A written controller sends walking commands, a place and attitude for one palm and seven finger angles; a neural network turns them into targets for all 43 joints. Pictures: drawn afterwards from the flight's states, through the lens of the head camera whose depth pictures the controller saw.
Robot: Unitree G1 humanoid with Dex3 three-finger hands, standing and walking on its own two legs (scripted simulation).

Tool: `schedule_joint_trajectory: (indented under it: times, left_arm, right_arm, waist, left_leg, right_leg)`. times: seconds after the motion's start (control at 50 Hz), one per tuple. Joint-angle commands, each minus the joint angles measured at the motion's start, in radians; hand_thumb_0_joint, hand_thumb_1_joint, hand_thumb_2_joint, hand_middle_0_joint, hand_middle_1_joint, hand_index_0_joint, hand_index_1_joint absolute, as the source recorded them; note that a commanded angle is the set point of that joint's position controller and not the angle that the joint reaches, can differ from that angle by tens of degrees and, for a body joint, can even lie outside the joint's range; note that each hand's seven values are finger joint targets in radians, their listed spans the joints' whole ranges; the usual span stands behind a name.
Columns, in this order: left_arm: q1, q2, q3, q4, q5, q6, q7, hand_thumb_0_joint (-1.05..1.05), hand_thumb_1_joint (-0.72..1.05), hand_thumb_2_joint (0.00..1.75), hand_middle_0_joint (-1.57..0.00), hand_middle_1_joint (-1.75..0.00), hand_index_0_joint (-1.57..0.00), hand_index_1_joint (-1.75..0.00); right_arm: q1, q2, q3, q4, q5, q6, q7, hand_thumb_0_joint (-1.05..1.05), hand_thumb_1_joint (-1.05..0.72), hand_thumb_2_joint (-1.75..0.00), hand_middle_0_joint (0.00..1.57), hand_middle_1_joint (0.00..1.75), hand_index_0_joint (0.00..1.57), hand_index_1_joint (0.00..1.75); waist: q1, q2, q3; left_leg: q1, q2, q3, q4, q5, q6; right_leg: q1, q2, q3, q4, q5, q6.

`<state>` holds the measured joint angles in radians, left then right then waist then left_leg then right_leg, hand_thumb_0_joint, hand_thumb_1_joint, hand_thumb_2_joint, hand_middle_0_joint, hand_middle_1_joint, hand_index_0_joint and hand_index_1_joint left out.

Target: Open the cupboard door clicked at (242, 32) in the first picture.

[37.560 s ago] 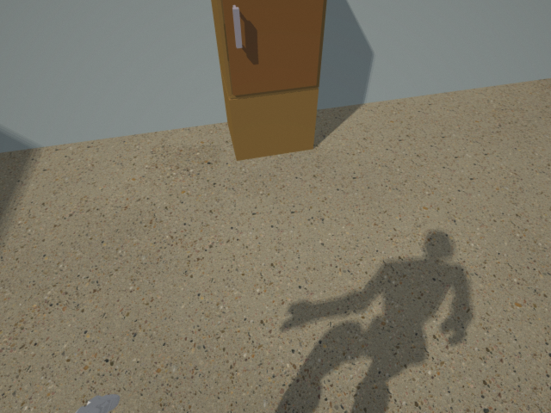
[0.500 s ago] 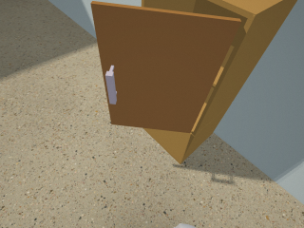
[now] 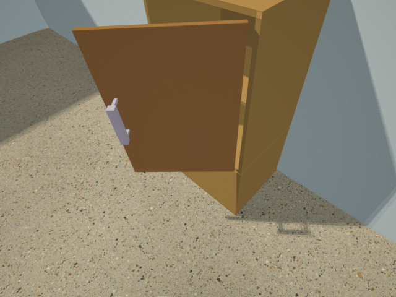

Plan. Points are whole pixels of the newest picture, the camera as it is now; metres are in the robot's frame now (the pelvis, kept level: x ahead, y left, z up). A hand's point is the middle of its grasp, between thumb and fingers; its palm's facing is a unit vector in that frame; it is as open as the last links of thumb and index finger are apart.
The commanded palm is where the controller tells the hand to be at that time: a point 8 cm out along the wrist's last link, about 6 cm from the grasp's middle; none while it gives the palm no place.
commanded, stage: come to a stop and stand still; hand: left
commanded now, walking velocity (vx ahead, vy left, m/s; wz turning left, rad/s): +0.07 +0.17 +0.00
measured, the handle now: (120, 121) +0.62 +0.28 -0.03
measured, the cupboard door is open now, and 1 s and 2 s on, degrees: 42 42 42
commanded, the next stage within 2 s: look again from close up in 0.60 s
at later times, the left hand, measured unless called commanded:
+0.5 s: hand out of the picture -0.03 +0.22 -0.18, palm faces +0.07 -0.98 -0.19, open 7.4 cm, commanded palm none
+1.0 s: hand out of the picture +0.03 +0.25 -0.17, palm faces +0.00 -0.97 -0.26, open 7.4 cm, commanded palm none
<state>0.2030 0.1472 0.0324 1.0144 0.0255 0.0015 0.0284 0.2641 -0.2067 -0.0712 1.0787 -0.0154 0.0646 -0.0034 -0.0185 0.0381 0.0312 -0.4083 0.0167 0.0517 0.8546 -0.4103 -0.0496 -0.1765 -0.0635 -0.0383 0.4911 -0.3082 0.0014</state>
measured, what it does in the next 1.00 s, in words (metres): steps on the spot: left foot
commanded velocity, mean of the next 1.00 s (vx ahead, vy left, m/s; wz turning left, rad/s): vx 0.01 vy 0.01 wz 0.00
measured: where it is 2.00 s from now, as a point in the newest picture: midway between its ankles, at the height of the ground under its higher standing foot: outside the picture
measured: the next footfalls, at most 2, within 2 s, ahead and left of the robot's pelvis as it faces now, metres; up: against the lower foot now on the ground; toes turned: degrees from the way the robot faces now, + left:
left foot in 0.26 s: +0.07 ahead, +0.16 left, +0.00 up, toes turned +5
right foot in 1.84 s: +0.12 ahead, -0.06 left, +0.00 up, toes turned +2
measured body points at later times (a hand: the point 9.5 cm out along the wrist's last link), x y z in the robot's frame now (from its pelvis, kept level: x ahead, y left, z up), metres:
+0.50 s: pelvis -0.01 +0.05 -0.01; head +0.01 +0.05 +0.44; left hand -0.03 +0.27 -0.16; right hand +0.06 -0.17 -0.16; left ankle -0.01 +0.15 -0.74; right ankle -0.03 -0.08 -0.74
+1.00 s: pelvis +0.00 +0.06 -0.01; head +0.01 +0.04 +0.44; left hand +0.03 +0.30 -0.15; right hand +0.00 -0.16 -0.18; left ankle -0.01 +0.15 -0.74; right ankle -0.03 -0.08 -0.74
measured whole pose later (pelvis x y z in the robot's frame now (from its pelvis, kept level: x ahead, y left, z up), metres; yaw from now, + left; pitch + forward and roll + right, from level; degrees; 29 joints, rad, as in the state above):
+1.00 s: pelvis +0.00 +0.06 -0.01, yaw +0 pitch +0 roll +0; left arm 0.24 0.17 -0.01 1.08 0.02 -0.01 0.03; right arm 0.31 -0.17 0.01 1.07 -0.02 -0.02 -0.03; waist -0.02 0.05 0.02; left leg -0.21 -0.02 0.09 0.53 -0.31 0.04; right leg -0.19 -0.06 -0.02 0.54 -0.35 0.03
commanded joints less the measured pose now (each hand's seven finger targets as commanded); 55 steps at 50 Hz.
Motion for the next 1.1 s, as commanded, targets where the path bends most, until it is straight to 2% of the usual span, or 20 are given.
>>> schedule_joint_trajectory:
  times: [0.0, 0.1, 0.18, 0.2, 0.24, 0.26, 0.28, 0.32, 0.4, 0.44, 0.46, 0.52, 0.6, 0.66, 0.68, 0.7, 0.72, 0.82, 0.92, 1.08]
  left_arm:
    - [0.077, 0.206, 0.049, -0.033, -0.001, -0.018, 0.014, 0.00, 0.90, 0.90, -0.20, -0.30, -0.20, -0.30]
    - [0.114, 0.225, 0.058, -0.019, 0.007, -0.014, 0.014, 0.00, 0.90, 0.90, -0.20, -0.30, -0.20, -0.30]
    - [0.056, 0.221, 0.054, -0.016, 0.001, -0.005, 0.008, 0.00, 0.90, 0.90, -0.20, -0.30, -0.20, -0.30]
    - [0.049, 0.195, 0.046, -0.018, -0.007, -0.001, 0.005, 0.00, 0.90, 0.90, -0.20, -0.30, -0.20, -0.30]
    - [0.088, 0.100, 0.026, -0.028, -0.015, 0.013, 0.000, 0.00, 0.90, 0.90, -0.20, -0.30, -0.20, -0.30]
    - [0.075, 0.093, 0.021, -0.028, -0.011, 0.018, 0.002, 0.00, 0.90, 0.90, -0.20, -0.30, -0.20, -0.30]
    - [0.077, 0.087, 0.019, -0.016, -0.004, 0.022, -0.001, 0.00, 0.90, 0.90, -0.20, -0.30, -0.20, -0.30]
    - [0.091, 0.090, 0.013, 0.010, 0.000, 0.030, -0.010, 0.00, 0.90, 0.90, -0.20, -0.30, -0.20, -0.30]
    - [0.165, 0.088, 0.001, 0.057, -0.006, 0.006, -0.009, 0.00, 0.90, 0.90, -0.20, -0.30, -0.20, -0.30]
    - [0.148, 0.136, -0.003, 0.065, -0.007, -0.015, -0.004, 0.00, 0.90, 0.90, -0.20, -0.30, -0.20, -0.30]
    - [0.119, 0.147, -0.007, 0.060, -0.011, -0.016, -0.005, 0.00, 0.90, 0.90, -0.20, -0.30, -0.20, -0.30]
    - [0.093, 0.106, -0.011, 0.064, -0.012, -0.020, -0.001, 0.00, 0.90, 0.90, -0.20, -0.30, -0.20, -0.30]
    - [0.113, 0.091, -0.014, 0.077, -0.015, -0.016, 0.003, 0.00, 0.90, 0.90, -0.20, -0.30, -0.20, -0.30]
    - [0.117, 0.094, -0.014, 0.088, -0.016, -0.013, 0.005, 0.00, 0.90, 0.90, -0.20, -0.30, -0.20, -0.30]
    - [0.188, 0.113, -0.026, 0.105, 0.003, -0.037, 0.047, 0.00, 0.90, 0.90, -0.20, -0.30, -0.20, -0.30]
    - [0.136, 0.146, -0.020, 0.052, -0.005, -0.042, 0.041, 0.00, 0.90, 0.90, -0.20, -0.30, -0.20, -0.30]
    - [0.104, 0.155, -0.015, 0.039, -0.005, -0.044, 0.029, 0.00, 0.90, 0.90, -0.20, -0.30, -0.20, -0.30]
    - [0.115, 0.121, -0.023, 0.038, -0.011, -0.035, 0.016, 0.00, 0.90, 0.90, -0.20, -0.30, -0.20, -0.30]
    - [0.094, 0.123, -0.023, 0.032, -0.012, -0.026, 0.013, 0.00, 0.90, 0.90, -0.20, -0.30, -0.20, -0.30]
    - [0.091, 0.147, -0.017, 0.025, -0.013, -0.024, 0.014, 0.00, 0.90, 0.90, -0.20, -0.30, -0.20, -0.30]
  right_arm:
    - [-0.026, -0.053, -0.008, -0.081, -0.001, -0.020, 0.007, 0.00, -0.90, -0.90, 0.20, 0.30, 0.20, 0.30]
    - [-0.073, -0.044, -0.002, -0.111, 0.004, -0.028, 0.007, 0.00, -0.90, -0.90, 0.20, 0.30, 0.20, 0.30]
    - [0.013, -0.031, 0.004, -0.084, 0.005, -0.043, 0.001, 0.00, -0.90, -0.90, 0.20, 0.30, 0.20, 0.30]
    - [0.046, -0.057, 0.005, -0.073, 0.005, -0.054, -0.003, 0.00, -0.90, -0.90, 0.20, 0.30, 0.20, 0.30]
    - [0.055, -0.169, -0.011, -0.089, -0.007, -0.060, -0.015, 0.00, -0.90, -0.90, 0.20, 0.30, 0.20, 0.30]
    - [0.023, -0.177, -0.008, -0.097, -0.013, -0.052, -0.022, 0.00, -0.90, -0.90, 0.20, 0.30, 0.20, 0.30]
    - [-0.025, -0.150, 0.001, -0.102, -0.015, -0.053, -0.022, 0.00, -0.90, -0.90, 0.20, 0.30, 0.20, 0.30]
    - [-0.074, -0.122, 0.015, -0.110, -0.012, -0.059, -0.029, 0.00, -0.90, -0.90, 0.20, 0.30, 0.20, 0.30]
    - [-0.075, -0.092, 0.031, -0.092, 0.001, -0.067, -0.037, 0.00, -0.90, -0.90, 0.20, 0.30, 0.20, 0.30]
    - [-0.037, -0.058, 0.034, -0.081, 0.012, -0.070, -0.031, 0.00, -0.90, -0.90, 0.20, 0.30, 0.20, 0.30]
    - [-0.018, -0.053, 0.036, -0.068, 0.012, -0.070, -0.026, 0.00, -0.90, -0.90, 0.20, 0.30, 0.20, 0.30]
    - [0.004, -0.052, 0.031, -0.030, 0.005, -0.071, -0.026, 0.00, -0.90, -0.90, 0.20, 0.30, 0.20, 0.30]
    - [0.007, -0.052, 0.044, 0.005, 0.005, -0.084, -0.031, 0.00, -0.90, -0.90, 0.20, 0.30, 0.20, 0.30]
    - [0.017, -0.042, 0.050, 0.023, 0.004, -0.086, -0.034, 0.00, -0.90, -0.90, 0.20, 0.30, 0.20, 0.30]
    - [-0.043, -0.087, 0.052, -0.058, 0.014, -0.100, -0.019, 0.00, -0.90, -0.90, 0.20, 0.30, 0.20, 0.30]
    - [0.016, -0.049, 0.055, -0.073, 0.003, -0.096, -0.014, 0.00, -0.90, -0.90, 0.20, 0.30, 0.20, 0.30]
    - [0.000, -0.045, 0.058, -0.067, -0.006, -0.099, -0.011, 0.00, -0.90, -0.90, 0.20, 0.30, 0.20, 0.30]
    - [0.067, -0.068, 0.061, -0.081, -0.002, -0.109, -0.026, 0.00, -0.90, -0.90, 0.20, 0.30, 0.20, 0.30]
    - [0.072, -0.073, 0.061, -0.073, 0.000, -0.105, -0.026, 0.00, -0.90, -0.90, 0.20, 0.30, 0.20, 0.30]
    - [0.062, -0.081, 0.061, -0.043, -0.001, -0.107, -0.026, 0.00, -0.90, -0.90, 0.20, 0.30, 0.20, 0.30]
  waist:
    - [0.061, -0.227, 0.032]
    - [0.083, -0.253, 0.017]
    - [0.020, -0.238, -0.001]
    - [0.007, -0.163, -0.021]
    - [0.013, 0.181, -0.064]
    - [0.012, 0.143, -0.027]
    - [0.028, 0.111, 0.004]
    - [0.043, 0.184, 0.060]
    - [0.066, 0.024, 0.021]
    - [0.029, -0.115, -0.015]
    - [0.012, -0.097, -0.020]
    - [0.007, -0.202, -0.001]
    - [0.021, -0.059, 0.002]
    - [0.026, -0.028, 0.011]
    - [0.045, 0.004, 0.037]
    - [0.003, 0.056, -0.031]
    - [0.025, 0.113, 0.006]
    - [0.021, 0.038, -0.056]
    - [0.021, -0.074, 0.020]
    - [0.022, -0.072, 0.012]
  left_leg:
    - [-0.106, 0.009, -0.035, 0.046, 0.009, -0.010]
    - [-0.039, -0.007, -0.019, -0.105, -0.032, -0.005]
    - [0.251, -0.045, 0.028, -0.415, 0.178, 0.010]
    - [0.340, -0.006, -0.003, -0.474, 0.243, 0.023]
    - [0.329, 0.260, -0.292, -0.547, 0.339, 0.148]
    - [0.209, 0.291, -0.286, -0.599, 0.247, 0.200]
    - [0.131, 0.255, -0.253, -0.634, 0.098, 0.198]
    - [0.096, 0.207, -0.215, -0.631, 0.143, 0.182]
    - [0.156, 0.125, -0.131, -0.505, 0.299, 0.133]
    - [0.207, 0.051, -0.066, -0.443, 0.280, 0.073]
    - [0.253, 0.037, -0.064, -0.453, 0.247, 0.064]
    - [0.296, 0.069, -0.079, -0.472, 0.312, 0.070]
    - [0.282, 0.083, -0.088, -0.509, 0.365, 0.075]
    - [0.269, 0.083, -0.086, -0.516, 0.382, 0.073]
    - [0.214, 0.106, -0.060, -0.336, 0.487, 0.057]
    - [0.207, 0.080, -0.077, -0.376, 0.326, 0.060]
    - [0.180, 0.073, -0.078, -0.403, 0.312, 0.065]
    - [0.201, 0.107, -0.116, -0.406, 0.500, 0.105]
    - [0.168, 0.092, -0.108, -0.444, 0.382, 0.104]
    - [0.211, 0.086, -0.086, -0.461, 0.390, 0.100]
  right_leg:
    - [0.080, -0.266, 0.185, -0.177, 0.453, -0.145]
    - [0.095, -0.279, 0.210, -0.160, 0.451, -0.168]
    - [-0.076, -0.198, 0.143, -0.090, 0.305, -0.094]
    - [-0.132, -0.147, 0.106, -0.030, 0.216, -0.060]
    - [-0.197, -0.012, -0.027, 0.139, -0.129, 0.016]
    - [-0.158, -0.008, -0.009, 0.221, -0.218, 0.011]
    - [-0.123, -0.010, -0.004, 0.251, -0.210, 0.000]
    - [-0.120, -0.013, 0.009, 0.252, -0.146, -0.006]
    - [-0.011, -0.007, 0.043, -0.057, 0.086, -0.004]
    - [-0.011, -0.100, 0.154, -0.151, 0.228, -0.039]
    - [-0.048, -0.121, 0.156, -0.164, 0.182, -0.050]
    - [-0.074, -0.067, 0.105, -0.155, 0.165, -0.031]
    - [-0.023, -0.052, 0.088, -0.138, 0.190, -0.023]
    - [0.003, -0.051, 0.081, -0.140, 0.201, -0.023]
    - [-0.043, -0.076, 0.109, -0.122, 0.360, -0.018]
    - [-0.015, -0.085, 0.110, -0.078, 0.225, -0.046]
    - [-0.029, -0.071, 0.092, -0.064, 0.177, -0.052]
    - [0.005, -0.016, 0.036, -0.002, 0.150, -0.039]
    - [-0.025, -0.026, 0.050, -0.020, 0.148, -0.032]
    - [-0.028, -0.036, 0.069, -0.032, 0.194, -0.029]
